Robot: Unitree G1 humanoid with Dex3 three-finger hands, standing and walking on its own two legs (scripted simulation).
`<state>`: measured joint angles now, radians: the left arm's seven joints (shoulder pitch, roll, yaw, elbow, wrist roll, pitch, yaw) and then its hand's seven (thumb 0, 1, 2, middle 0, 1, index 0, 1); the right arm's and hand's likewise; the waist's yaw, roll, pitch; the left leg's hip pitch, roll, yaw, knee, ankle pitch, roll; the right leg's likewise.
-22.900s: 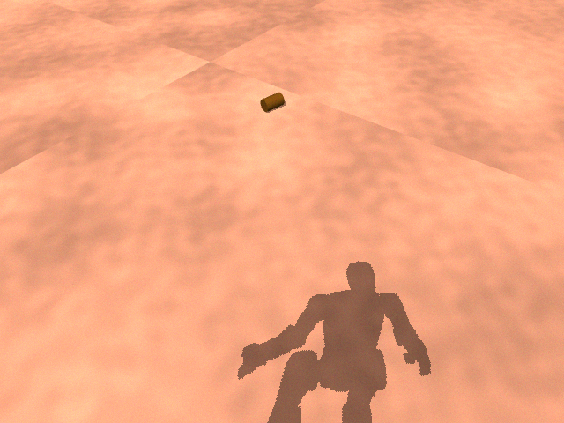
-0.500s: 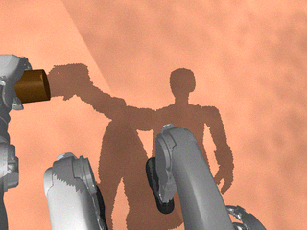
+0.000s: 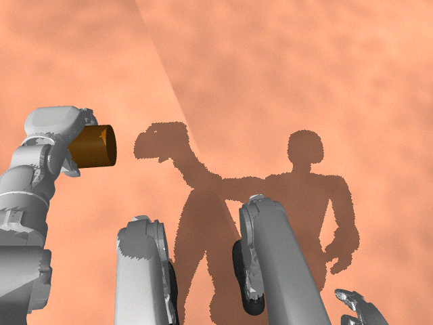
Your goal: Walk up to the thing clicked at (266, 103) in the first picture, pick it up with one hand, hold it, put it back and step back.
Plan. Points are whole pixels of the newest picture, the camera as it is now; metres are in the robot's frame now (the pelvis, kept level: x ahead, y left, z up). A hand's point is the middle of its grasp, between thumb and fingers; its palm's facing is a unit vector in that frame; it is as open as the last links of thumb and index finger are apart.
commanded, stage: lift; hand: left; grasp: from above
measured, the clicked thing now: (76, 147) +0.47 +0.24 -0.13
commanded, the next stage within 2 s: hold in 1.18 s
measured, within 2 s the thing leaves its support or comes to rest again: neither
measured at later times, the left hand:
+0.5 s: hand out of the picture +0.39 +0.24 +0.11, palm faces -0.44 -0.05 -0.90, open 10.8 cm
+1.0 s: hand out of the picture +0.39 +0.23 +0.22, palm faces -0.44 -0.05 -0.90, open 10.8 cm
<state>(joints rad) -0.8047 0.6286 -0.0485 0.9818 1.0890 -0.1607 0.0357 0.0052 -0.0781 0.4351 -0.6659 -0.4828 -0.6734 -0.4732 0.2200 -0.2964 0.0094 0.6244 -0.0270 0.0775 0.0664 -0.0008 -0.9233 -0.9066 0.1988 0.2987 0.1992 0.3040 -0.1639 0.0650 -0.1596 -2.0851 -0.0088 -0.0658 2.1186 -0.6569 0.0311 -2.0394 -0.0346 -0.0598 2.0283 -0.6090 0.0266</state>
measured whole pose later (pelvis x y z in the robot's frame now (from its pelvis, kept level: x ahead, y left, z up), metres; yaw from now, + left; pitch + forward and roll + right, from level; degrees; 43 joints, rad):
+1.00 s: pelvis +0.06 -0.01 +0.29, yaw +2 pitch +13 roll -1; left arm -0.40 0.41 -0.19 0.88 1.02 -0.06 0.13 0.01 -0.06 0.35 -0.74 -0.36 -0.75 -0.35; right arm 0.25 -0.24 -0.04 0.74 0.05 0.00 -0.05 0.00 -0.91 -0.90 0.20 0.30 0.20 0.30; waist -0.06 0.04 -0.11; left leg -0.80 0.02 0.01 1.01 -0.44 0.01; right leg -0.81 0.00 0.00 0.97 -0.39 0.01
